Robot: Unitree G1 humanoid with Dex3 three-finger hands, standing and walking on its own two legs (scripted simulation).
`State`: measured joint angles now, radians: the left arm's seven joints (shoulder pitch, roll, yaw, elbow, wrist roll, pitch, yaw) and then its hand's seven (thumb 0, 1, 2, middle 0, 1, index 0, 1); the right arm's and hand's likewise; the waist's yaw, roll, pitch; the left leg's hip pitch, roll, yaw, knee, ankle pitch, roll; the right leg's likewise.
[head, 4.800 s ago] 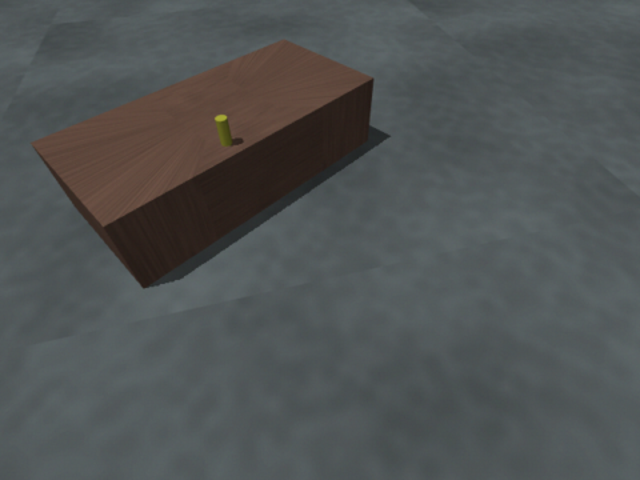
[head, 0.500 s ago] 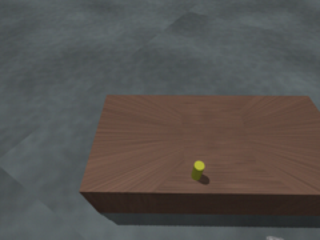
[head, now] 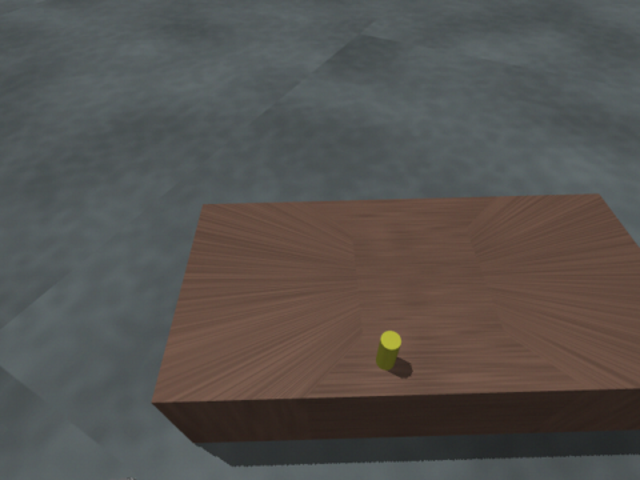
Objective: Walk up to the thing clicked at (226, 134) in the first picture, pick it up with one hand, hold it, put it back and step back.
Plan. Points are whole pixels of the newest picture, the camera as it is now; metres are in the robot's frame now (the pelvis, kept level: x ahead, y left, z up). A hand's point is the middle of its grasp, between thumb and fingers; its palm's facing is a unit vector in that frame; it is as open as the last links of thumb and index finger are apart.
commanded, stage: walk up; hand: right
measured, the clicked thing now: (387, 351) +0.44 -0.12 -0.36
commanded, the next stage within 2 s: stand in 0.36 s
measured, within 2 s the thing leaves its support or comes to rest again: neither
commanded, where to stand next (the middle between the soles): +0.06 +0.02 m, yaw +0 degrees
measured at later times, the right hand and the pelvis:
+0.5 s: hand out of the picture +0.10 -0.25 -0.15, palm faces +0.00 +0.95 -0.32, open 7.4 cm; pelvis +0.01 +0.00 +0.00, yaw +0 degrees
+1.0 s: hand out of the picture +0.10 -0.26 -0.15, palm faces -0.02 +0.94 -0.34, open 7.4 cm; pelvis +0.01 -0.01 +0.00, yaw +1 degrees
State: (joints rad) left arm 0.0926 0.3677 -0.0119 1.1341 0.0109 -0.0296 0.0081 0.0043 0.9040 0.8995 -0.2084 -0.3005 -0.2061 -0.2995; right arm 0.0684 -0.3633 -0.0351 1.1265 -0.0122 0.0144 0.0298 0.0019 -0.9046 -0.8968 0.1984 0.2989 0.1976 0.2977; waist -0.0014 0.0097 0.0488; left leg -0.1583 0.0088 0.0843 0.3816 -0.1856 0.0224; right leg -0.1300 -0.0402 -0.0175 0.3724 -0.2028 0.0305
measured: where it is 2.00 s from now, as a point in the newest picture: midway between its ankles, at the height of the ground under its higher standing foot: outside the picture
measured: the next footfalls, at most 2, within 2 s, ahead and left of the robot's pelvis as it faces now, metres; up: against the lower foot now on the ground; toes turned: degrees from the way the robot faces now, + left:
none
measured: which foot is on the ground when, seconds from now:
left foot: down 0.00-1.00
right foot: down 0.00-1.00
